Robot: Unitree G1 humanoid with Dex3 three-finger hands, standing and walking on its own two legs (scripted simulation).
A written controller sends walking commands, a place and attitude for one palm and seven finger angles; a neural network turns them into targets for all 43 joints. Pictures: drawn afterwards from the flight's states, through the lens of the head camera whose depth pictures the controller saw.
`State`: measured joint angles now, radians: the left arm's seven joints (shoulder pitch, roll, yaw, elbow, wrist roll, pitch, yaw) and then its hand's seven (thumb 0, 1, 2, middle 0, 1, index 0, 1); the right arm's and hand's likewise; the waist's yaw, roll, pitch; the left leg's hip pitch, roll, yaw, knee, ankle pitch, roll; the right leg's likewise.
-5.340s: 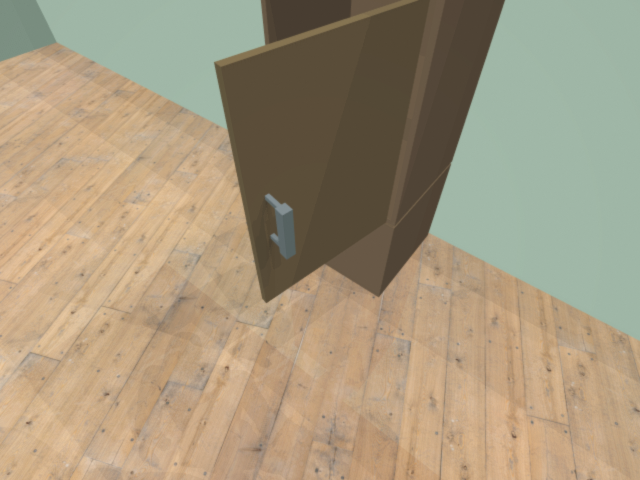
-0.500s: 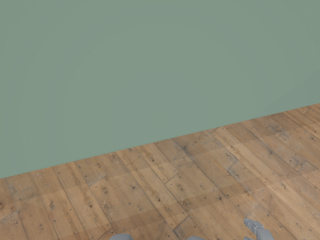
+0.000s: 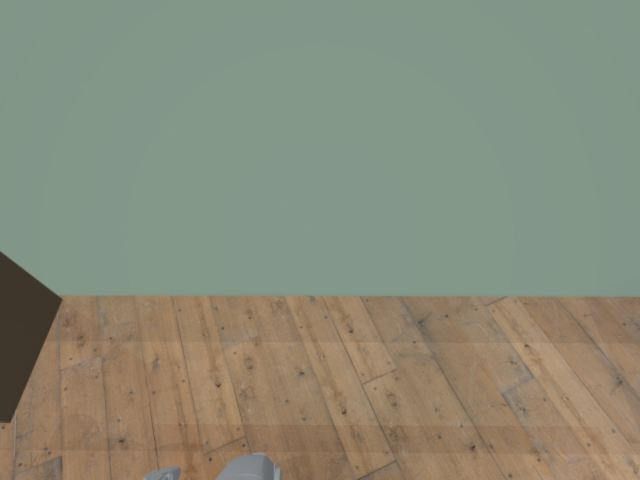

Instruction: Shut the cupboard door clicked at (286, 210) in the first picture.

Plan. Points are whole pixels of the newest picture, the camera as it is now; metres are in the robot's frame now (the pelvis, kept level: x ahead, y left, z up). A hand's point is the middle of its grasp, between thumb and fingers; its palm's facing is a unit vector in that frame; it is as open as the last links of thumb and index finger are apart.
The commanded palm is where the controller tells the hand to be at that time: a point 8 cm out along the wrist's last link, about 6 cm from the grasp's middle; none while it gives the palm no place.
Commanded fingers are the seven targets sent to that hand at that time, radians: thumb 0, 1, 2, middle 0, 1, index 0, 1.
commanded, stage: turn to face it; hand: left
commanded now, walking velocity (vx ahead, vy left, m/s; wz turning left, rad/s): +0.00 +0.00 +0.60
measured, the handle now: out of the picture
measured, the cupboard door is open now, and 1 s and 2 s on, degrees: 78 78 78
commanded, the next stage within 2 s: none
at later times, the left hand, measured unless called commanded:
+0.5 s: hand out of the picture +0.06 +0.20 -0.16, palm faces +0.29 -0.90 -0.33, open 7.3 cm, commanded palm none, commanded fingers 0.00 0.90 0.90 -0.20 -0.30 -0.20 -0.30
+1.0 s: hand out of the picture -0.06 +0.17 -0.18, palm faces +0.61 -0.75 -0.26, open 7.3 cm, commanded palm none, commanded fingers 0.00 0.90 0.90 -0.20 -0.30 -0.20 -0.30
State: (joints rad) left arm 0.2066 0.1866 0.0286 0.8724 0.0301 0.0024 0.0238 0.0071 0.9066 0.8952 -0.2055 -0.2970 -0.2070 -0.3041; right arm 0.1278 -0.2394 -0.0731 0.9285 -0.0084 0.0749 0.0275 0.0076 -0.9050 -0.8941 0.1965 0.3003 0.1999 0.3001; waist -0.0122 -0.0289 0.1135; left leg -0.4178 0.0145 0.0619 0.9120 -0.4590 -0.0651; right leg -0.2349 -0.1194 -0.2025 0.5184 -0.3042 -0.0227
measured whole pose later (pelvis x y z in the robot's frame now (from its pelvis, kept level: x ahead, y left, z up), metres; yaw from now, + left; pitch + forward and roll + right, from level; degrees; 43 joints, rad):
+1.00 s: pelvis +0.02 -0.04 -0.01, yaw +37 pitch +1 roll +0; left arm 0.18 0.27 0.07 0.92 0.02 0.07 0.02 0.01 0.91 0.90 -0.20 -0.30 -0.20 -0.30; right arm 0.13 -0.21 -0.04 0.90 -0.02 0.03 0.00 0.00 -0.90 -0.89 0.20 0.30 0.20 0.30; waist 0.01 -0.06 0.11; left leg -0.29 -0.01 0.00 0.54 -0.27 0.02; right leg -0.48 -0.09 -0.05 1.10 -0.46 0.08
